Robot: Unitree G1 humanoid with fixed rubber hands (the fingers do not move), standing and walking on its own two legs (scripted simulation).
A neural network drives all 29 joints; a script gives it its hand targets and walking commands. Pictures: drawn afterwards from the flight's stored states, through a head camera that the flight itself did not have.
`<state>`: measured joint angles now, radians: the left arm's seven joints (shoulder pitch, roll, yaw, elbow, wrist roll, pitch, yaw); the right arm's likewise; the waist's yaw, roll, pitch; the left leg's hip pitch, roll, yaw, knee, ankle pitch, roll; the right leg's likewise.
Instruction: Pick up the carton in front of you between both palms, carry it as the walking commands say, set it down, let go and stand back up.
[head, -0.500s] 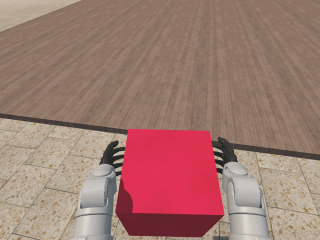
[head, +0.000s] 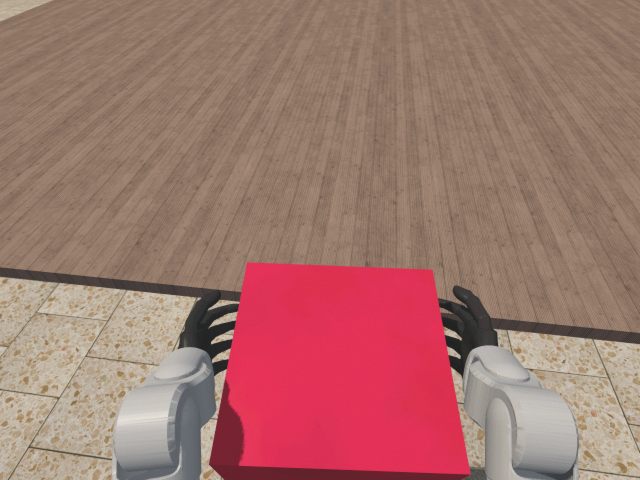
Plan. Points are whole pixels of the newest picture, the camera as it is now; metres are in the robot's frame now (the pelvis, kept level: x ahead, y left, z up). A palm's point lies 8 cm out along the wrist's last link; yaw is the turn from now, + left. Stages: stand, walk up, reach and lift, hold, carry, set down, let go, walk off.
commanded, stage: carry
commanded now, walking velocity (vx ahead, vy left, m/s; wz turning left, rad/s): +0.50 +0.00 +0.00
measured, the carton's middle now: (333, 393) +0.24 -0.01 +0.01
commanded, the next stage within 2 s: none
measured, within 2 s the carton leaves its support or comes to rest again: neither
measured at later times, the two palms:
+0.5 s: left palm (244, 171) +0.57 +0.12 +0.12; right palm (426, 163) +0.58 -0.18 +0.12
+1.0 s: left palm (255, 56) +1.00 +0.15 +0.15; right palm (381, 50) +1.00 -0.15 +0.16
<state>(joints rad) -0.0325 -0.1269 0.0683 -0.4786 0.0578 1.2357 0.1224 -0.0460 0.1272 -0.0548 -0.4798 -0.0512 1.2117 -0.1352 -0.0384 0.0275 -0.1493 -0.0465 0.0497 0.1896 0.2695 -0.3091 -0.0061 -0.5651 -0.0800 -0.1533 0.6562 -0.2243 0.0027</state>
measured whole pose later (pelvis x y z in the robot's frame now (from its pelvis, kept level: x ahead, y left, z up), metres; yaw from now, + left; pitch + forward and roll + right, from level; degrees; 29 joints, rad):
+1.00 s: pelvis +0.63 +0.00 -0.01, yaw +1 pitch +6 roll +0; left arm -0.69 -0.05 0.27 -0.19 0.03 1.28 0.17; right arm -0.70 0.06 -0.26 -0.17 -0.01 1.23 -0.18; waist -0.04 0.00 0.00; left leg -0.15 0.01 0.19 0.42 -0.38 0.04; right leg -0.68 -0.05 -0.11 0.73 -0.13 -0.06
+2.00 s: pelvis +1.32 -0.02 +0.05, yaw +1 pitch +4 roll +0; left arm -0.71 -0.05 0.28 -0.03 0.05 1.32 0.18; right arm -0.73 0.04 -0.29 -0.01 -0.03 1.30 -0.16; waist 0.05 0.01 -0.07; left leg -0.44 -0.01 0.02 1.19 -0.43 0.05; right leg -0.43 0.02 -0.14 0.56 -0.21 -0.09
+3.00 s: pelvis +1.89 +0.00 +0.06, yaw +1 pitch +2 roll +0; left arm -0.08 -0.13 0.06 -0.43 0.09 1.22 0.14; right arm -0.07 0.13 -0.05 -0.45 -0.10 1.23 -0.12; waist 0.03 0.01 -0.12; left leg -0.33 0.07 0.17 0.47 -0.13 0.00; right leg -0.21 -0.05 -0.21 0.48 -0.29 -0.02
